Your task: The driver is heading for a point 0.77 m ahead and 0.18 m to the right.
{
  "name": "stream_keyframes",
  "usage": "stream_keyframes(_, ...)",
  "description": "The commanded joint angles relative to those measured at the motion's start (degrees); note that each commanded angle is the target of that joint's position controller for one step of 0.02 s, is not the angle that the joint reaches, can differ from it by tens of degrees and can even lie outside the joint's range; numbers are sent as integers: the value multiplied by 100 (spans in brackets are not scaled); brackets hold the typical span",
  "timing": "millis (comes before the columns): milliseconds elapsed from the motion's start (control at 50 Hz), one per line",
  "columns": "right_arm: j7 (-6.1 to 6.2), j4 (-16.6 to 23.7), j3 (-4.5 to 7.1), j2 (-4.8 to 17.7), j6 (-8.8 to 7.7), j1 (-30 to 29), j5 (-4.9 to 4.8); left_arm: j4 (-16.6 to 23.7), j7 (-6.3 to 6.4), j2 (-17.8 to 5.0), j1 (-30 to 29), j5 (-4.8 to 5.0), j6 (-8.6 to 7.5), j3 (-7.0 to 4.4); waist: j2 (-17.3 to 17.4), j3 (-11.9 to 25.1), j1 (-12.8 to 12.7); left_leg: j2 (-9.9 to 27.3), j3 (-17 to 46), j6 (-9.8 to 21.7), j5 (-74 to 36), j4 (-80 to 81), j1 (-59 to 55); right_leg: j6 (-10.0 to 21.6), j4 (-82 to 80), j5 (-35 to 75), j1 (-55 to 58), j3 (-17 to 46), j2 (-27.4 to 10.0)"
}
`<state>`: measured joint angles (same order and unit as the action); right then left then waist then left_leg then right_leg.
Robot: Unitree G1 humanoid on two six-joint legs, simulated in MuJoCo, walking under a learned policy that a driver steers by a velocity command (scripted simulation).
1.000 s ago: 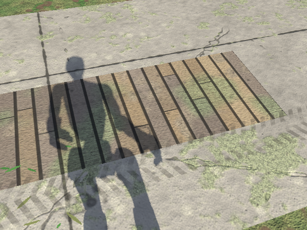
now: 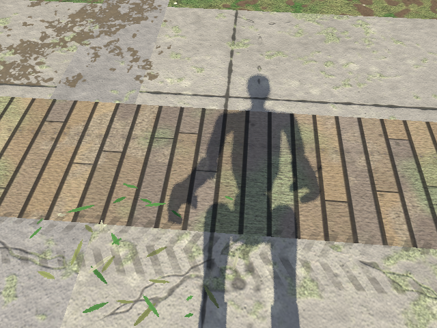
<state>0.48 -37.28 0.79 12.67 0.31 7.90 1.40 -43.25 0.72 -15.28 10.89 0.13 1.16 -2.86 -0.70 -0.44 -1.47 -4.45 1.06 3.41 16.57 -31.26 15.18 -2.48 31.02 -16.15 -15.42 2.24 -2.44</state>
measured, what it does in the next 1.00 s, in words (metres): steps on the spot, turning right: right foot, then left foot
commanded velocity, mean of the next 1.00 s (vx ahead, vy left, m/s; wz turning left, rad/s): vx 0.00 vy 0.00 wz -0.32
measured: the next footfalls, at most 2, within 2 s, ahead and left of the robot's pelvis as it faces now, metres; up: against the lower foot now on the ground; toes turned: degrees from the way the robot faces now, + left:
right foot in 0.46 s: +0.00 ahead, -0.16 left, +0.00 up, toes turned -18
left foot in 0.90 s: +0.10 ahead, +0.05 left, +0.00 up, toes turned -24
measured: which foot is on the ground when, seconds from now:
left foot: down 0.00-0.46, up 0.48-0.88, down 0.90-1.00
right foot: down 0.00-0.18, up 0.20-0.44, down 0.46-1.00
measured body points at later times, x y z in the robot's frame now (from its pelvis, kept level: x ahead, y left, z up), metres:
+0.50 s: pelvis -0.01 -0.05 -0.01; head +0.02 -0.08 +0.44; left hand +0.24 +0.16 -0.08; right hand +0.04 -0.37 -0.12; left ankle -0.01 +0.09 -0.72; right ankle -0.03 -0.15 -0.73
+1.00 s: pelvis +0.00 -0.06 +0.00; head +0.02 -0.06 +0.45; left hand +0.25 +0.11 -0.10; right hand +0.03 -0.36 -0.10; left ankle +0.06 +0.07 -0.73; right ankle -0.03 -0.15 -0.73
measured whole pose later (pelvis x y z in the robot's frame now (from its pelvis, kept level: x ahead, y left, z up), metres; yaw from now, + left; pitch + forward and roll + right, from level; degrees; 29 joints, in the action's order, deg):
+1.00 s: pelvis +0.00 -0.06 +0.00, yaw -20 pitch +0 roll +0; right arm 0.5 -39.8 3.1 15.2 0.7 11.5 -0.4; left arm -39.2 1.1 -13.5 7.7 -1.6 0.3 -1.2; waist -0.8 -1.5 0.7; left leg 0.7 3.7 -1.6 16.7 -32.7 16.5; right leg 1.7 32.2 -17.1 -15.4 1.5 3.1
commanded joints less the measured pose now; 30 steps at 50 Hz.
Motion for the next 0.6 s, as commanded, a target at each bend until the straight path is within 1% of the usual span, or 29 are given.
stream_keyframes(20, 92, 326, 371, 1030, -105, 290, 64, 493, 5, -1165, -334, 101, -121, -309, -636, 322, 360, 416, 224, -48, -579, 212, -290, 618, -327, 1963, -57, 760, -420)
stream_keyframes(40, 132, 375, 393, 989, -74, 113, 34, 515, 3, -1021, -336, 95, -122, -281, -725, 313, 304, 341, 30, -123, -534, -21, -360, 692, -483, 1687, -230, 991, -482)
stream_keyframes(80, 171, 433, 420, 826, 37, 105, -7, 602, 19, -936, -389, 65, -129, -262, -844, 314, 318, 321, -81, -118, -475, -215, -344, 787, -523, 1473, -412, 1313, -566)
stream_keyframes(100, 164, 465, 440, 780, 73, 155, -11, 648, 27, -941, -375, 62, -128, -272, -814, 340, 314, 349, -74, -76, -434, -218, -355, 806, -477, 1347, -477, 1394, -554)
stream_keyframes(120, 150, 485, 464, 751, 85, 194, -14, 694, 36, -928, -360, 66, -118, -274, -714, 379, 313, 410, -44, -16, -426, -158, -425, 781, -373, 1235, -586, 1391, -489)
stream_keyframes(140, 133, 494, 496, 765, 85, 249, -16, 750, 43, -901, -377, 77, -100, -273, -507, 390, 316, 544, 44, 67, -464, 5, -516, 695, -168, 1091, -752, 1280, -356)
stream_keyframes(160, 120, 490, 538, 835, 83, 325, -14, 811, 50, -844, -395, 91, -81, -263, -151, 383, 314, 808, 273, 213, -556, 289, -635, 538, 201, 873, -994, 1015, -137)
stream_keyframes(180, 114, 471, 584, 964, 75, 443, -16, 856, 52, -771, -358, 93, -53, -248, 359, 386, 302, 1345, 823, 517, -861, 686, -797, 333, 781, 536, -1297, 621, 145)
stream_keyframes(200, 115, 453, 623, 1119, 49, 431, -22, 884, 36, -702, -233, 65, -22, -243, 968, 388, 208, 2127, 1480, 973, -1498, 1008, -875, 147, 1471, -328, -1534, 134, 323)
stream_keyframes(220, 140, 510, 595, 1058, -9, 400, -15, 925, 14, -790, -288, 29, 10, -284, 1116, 442, 276, 2733, 1941, 1417, -2273, 1119, -918, 34, 2581, -1711, -1814, 65, 157)
stream_keyframes(240, 156, 535, 566, 1036, -64, 422, -8, 960, -11, -896, -362, 59, 47, -351, 700, 392, 303, 2937, 2003, 1616, -2809, 1142, -929, -26, 3403, -2010, -2065, 192, 41)
stream_keyframes(260, 166, 545, 574, 1075, -95, 250, -29, 954, -20, -818, -343, 110, 95, -354, 414, 318, 193, 2809, 1657, 1490, -2832, 1120, -922, -64, 3533, -1872, -2169, 262, -93)
stream_keyframes(280, 168, 525, 609, 1170, -109, 82, -74, 953, -29, -684, -360, 125, 133, -307, 401, 205, 147, 2571, 1218, 1277, -2730, 1131, -867, -92, 3231, -1552, -2154, 225, -206)
stream_keyframes(320, 180, 475, 649, 1267, -63, -7, -81, 982, -71, -515, -433, 123, 161, -230, 610, 239, 211, 2156, 434, 1020, -2812, 1061, -718, -138, 2597, -1130, -1672, -113, -176)
stream_keyframes(340, 178, 456, 660, 1283, -23, -11, -83, 1026, -114, -464, -466, 134, 160, -202, 742, 311, 247, 2042, 145, 955, -2866, 1007, -655, -127, 2218, -1022, -1353, -287, -108)
stream_keyframes(360, 175, 423, 674, 1307, 7, 42, -99, 1073, -154, -481, -490, 150, 161, -202, 857, 404, 290, 2030, -13, 924, -2914, 941, -707, -109, 1867, -938, -1127, -420, -34)
stream_keyframes(400, 159, 341, 701, 1384, 36, 176, -185, 1126, -216, -580, -420, 164, 184, -247, 948, 553, 289, 2133, -126, 826, -2816, 726, -877, -9, 1116, -612, -759, -619, 108)
stream_keyframes(420, 147, 316, 705, 1402, 40, 146, -253, 1104, -237, -593, -276, 155, 205, -273, 939, 596, 182, 2135, -240, 692, -2641, 521, -833, 92, 552, -207, -436, -746, 204)
stream_keyframes(440, 133, 269, 692, 1347, 31, 174, -314, 1041, -223, -638, -66, 134, 223, -321, 888, 627, 74, 2051, -436, 462, -2267, 188, -629, 240, -77, 266, 60, -835, 360)
stream_keyframes(460, 97, 132, 645, 1152, 1, 502, -276, 1005, -156, -889, 168, 106, 224, -425, 424, 661, 40, 1808, -793, 51, -1561, -490, -80, 464, -615, 1079, 826, -468, 321)
stream_keyframes(480, 85, 317, 532, 825, -9, 418, 8, 1124, -49, -1599, 413, 87, 179, -600, -1108, 622, 60, 1146, -1229, -555, 958, -2298, 1631, 1062, -876, 3234, 1878, 1596, -1068)
stream_keyframes(500, 134, 625, 492, 839, -28, -112, 34, 1246, -93, -1827, 337, -166, 36, -583, -1522, 901, -136, 456, -292, -800, 2518, -3574, 2528, 2389, -992, 3879, 1577, 3158, -2195)
stream_keyframes(520, 158, 595, 562, 1102, -15, -328, -82, 1223, -141, -1524, 339, -181, -90, -497, -779, 934, -304, 583, 224, -799, 2305, -4075, 2604, 2453, -1074, 3551, 1547, 2739, -1969)
stream_keyframes(540, 176, 549, 571, 1122, -2, -318, -137, 1153, -122, -1350, 118, -117, -161, -429, -674, 651, -99, 658, 307, -736, 1774, -4034, 2642, 2105, -1021, 3215, 1330, 2194, -1608)
stream_keyframes(560, 231, 415, 597, 1134, 3, -212, -84, 1158, -74, -1221, -133, -10, -159, -406, -381, 559, 42, 724, 357, -736, 1292, -3791, 2623, 1785, -992, 2833, 1221, 1896, -1277)
stream_keyframes(580, 264, 391, 622, 1193, 17, -169, -44, 1178, -30, -1106, -344, 78, -132, -356, -449, 503, 144, 734, 380, -771, 956, -3600, 2506, 1641, -980, 2911, 1069, 1737, -1127)
stream_keyframes(600, 246, 336, 619, 1146, 14, -84, -43, 1188, 6, -1083, -391, 75, -100, -329, -517, 574, 216, 634, 329, -815, 727, -3638, 2215, 1609, -987, 3109, 880, 1613, -986)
